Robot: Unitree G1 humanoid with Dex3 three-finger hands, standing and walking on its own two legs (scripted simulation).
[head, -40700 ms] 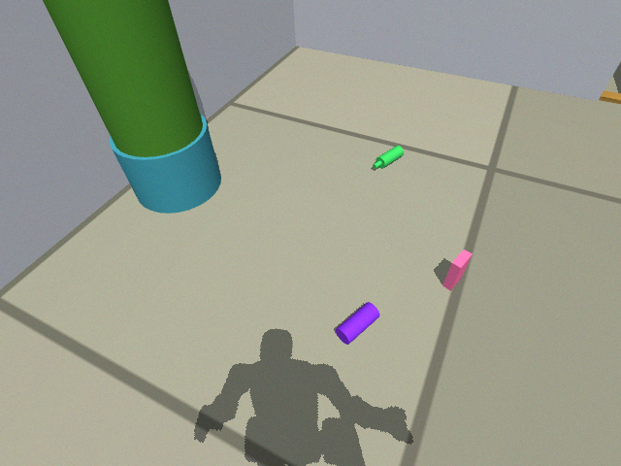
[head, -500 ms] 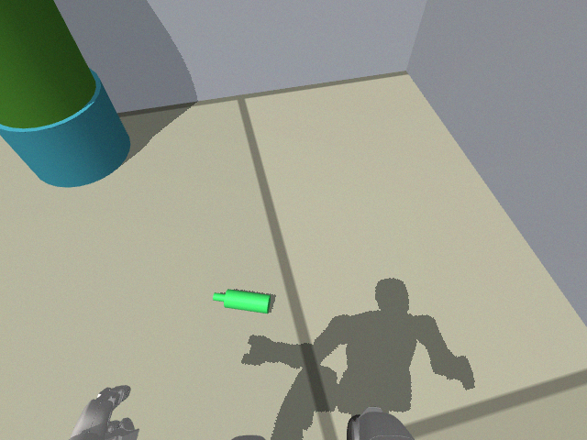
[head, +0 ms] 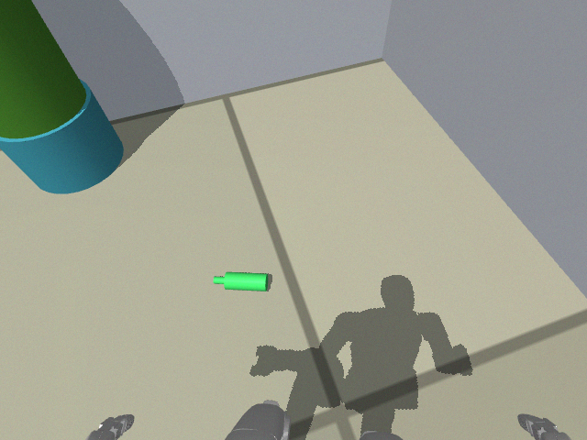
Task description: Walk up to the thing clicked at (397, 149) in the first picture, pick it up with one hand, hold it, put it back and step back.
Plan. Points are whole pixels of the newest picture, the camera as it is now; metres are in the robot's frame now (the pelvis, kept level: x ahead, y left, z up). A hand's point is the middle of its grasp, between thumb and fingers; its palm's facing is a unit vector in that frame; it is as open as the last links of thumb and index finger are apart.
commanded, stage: walk up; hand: left
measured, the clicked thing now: (240, 281) +0.66 +0.28 -0.72
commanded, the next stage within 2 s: stand in 1.52 s
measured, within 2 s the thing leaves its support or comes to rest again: neither
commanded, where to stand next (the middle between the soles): +0.29 +0.00 m, yaw +3 degrees
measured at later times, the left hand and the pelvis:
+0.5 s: hand out of the picture -0.07 +0.25 -0.15, palm faces -0.01 -0.94 -0.35, open 7.4 cm; pelvis -0.13 -0.03 +0.00, yaw +0 degrees
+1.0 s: hand out of the picture -0.09 +0.22 -0.13, palm faces +0.07 -0.93 -0.36, open 7.4 cm; pelvis -0.16 -0.05 +0.01, yaw +3 degrees
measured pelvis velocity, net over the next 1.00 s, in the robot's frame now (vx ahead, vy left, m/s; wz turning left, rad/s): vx -0.16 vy -0.05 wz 0.06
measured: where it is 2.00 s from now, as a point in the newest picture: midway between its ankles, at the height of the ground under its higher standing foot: outside the picture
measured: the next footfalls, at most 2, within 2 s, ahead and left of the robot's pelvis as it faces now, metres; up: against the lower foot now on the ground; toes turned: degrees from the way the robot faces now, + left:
left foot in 0.20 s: -0.08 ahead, +0.08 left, +0.00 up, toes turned +0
right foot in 0.52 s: -0.13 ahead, -0.17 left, +0.00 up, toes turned +3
